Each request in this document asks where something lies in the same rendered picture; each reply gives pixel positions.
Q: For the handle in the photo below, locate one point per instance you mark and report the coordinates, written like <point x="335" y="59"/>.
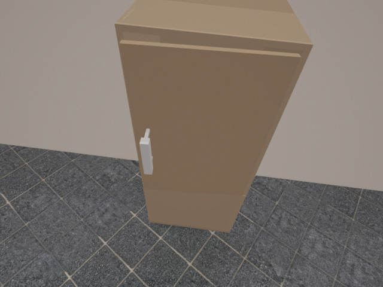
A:
<point x="147" y="158"/>

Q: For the cupboard door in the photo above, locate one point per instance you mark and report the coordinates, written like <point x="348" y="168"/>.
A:
<point x="209" y="111"/>

